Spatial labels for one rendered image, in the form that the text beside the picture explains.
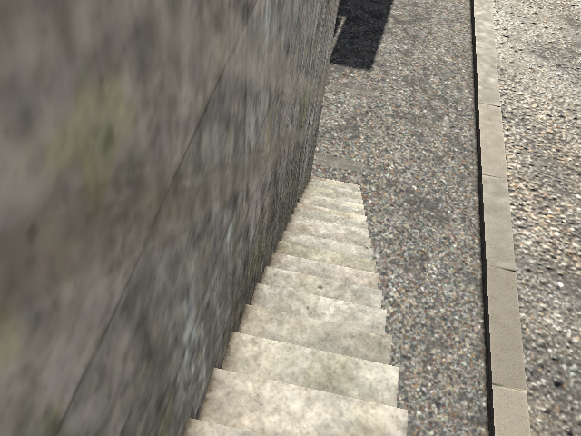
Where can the stairs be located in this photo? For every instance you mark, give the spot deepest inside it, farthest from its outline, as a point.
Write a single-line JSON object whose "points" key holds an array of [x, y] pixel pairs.
{"points": [[311, 356]]}

